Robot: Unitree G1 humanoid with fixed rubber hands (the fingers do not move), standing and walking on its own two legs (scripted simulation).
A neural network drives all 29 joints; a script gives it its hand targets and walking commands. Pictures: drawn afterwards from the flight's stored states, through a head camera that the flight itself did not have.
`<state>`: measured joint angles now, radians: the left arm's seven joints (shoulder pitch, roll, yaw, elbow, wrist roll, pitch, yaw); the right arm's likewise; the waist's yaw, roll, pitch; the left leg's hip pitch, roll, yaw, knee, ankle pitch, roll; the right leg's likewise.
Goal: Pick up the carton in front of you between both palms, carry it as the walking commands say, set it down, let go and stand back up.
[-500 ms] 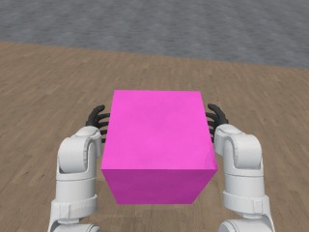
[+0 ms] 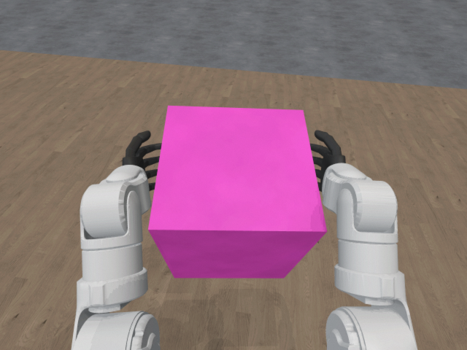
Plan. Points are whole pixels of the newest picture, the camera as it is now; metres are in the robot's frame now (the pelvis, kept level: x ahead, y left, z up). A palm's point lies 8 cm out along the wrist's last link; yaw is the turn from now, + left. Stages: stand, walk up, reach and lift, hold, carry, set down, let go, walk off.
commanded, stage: carry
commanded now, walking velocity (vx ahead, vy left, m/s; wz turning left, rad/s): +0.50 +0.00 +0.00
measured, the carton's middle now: (232, 202) +0.37 +0.00 +0.06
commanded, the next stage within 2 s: none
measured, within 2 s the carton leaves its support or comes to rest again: neither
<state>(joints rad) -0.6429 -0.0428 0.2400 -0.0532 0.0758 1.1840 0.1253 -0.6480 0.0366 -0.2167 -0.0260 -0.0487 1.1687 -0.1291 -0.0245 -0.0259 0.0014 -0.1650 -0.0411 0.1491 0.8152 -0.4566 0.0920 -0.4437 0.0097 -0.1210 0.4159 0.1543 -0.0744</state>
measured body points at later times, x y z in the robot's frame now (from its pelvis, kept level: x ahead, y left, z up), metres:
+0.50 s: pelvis +0.35 +0.01 -0.06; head +0.38 +0.01 +0.39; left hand +0.73 +0.15 +0.04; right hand +0.72 -0.15 +0.05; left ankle +0.43 +0.04 -0.78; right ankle +0.15 -0.07 -0.67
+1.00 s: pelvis +0.68 -0.02 -0.11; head +0.70 -0.02 +0.34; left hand +1.05 +0.12 +0.01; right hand +1.05 -0.18 +0.01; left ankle +0.51 +0.07 -0.70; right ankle +0.74 -0.06 -0.83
